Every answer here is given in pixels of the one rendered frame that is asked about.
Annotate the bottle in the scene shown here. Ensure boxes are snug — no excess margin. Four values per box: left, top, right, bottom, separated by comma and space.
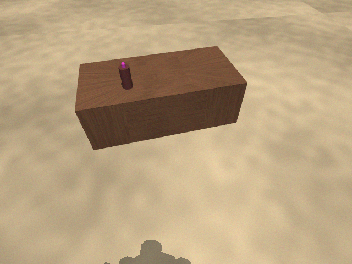
118, 62, 133, 90

